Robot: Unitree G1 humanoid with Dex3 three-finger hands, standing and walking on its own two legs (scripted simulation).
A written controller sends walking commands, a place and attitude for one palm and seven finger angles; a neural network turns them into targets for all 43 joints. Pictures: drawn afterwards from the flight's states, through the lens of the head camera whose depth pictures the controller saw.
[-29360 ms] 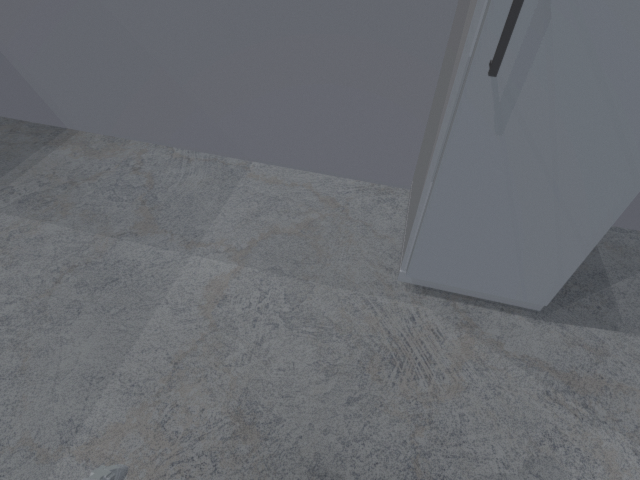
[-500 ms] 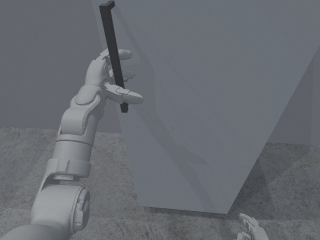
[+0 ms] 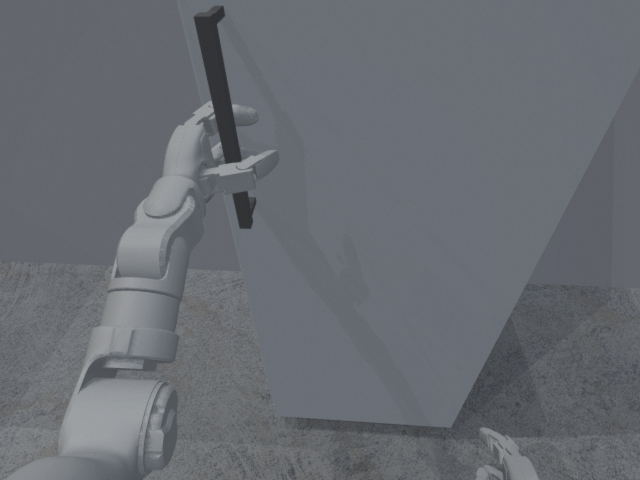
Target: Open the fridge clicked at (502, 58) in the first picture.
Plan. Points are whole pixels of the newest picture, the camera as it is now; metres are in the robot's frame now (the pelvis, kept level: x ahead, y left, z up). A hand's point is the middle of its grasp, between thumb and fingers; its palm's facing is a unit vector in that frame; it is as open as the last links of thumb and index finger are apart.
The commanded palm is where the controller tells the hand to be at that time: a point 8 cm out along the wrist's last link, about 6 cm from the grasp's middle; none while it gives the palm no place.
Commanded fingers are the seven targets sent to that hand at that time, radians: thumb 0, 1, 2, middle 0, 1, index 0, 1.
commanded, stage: grip the handle and tug to test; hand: left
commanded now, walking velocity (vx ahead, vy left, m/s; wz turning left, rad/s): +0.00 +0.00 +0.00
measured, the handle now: (233, 132) +0.45 +0.14 +0.25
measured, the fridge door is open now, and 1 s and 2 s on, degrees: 0 0 12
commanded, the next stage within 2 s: pull the door a little, standing still in 0.90 s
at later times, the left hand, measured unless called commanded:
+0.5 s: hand (243, 164) +0.40 +0.12 +0.24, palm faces +0.00 -1.00 -0.01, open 5.4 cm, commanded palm +0.37 +0.16 +0.24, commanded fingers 0.00 0.90 0.90 -0.45 -1.40 -0.45 -1.40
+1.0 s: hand (244, 168) +0.39 +0.12 +0.24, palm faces -0.01 -1.00 -0.02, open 5.8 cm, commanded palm +0.36 +0.16 +0.24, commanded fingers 0.00 0.90 0.90 -0.45 -1.40 -0.45 -1.40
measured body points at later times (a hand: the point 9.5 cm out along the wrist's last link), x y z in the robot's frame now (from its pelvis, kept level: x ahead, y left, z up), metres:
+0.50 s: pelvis +0.00 +0.00 +0.00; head -0.02 -0.02 +0.45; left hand +0.39 +0.17 +0.24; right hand +0.18 -0.23 -0.10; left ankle +0.01 +0.12 -0.74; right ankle -0.04 -0.10 -0.74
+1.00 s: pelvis +0.03 +0.00 +0.00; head +0.00 -0.03 +0.45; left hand +0.39 +0.17 +0.24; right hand +0.21 -0.24 -0.09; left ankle +0.01 +0.12 -0.74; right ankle -0.04 -0.10 -0.74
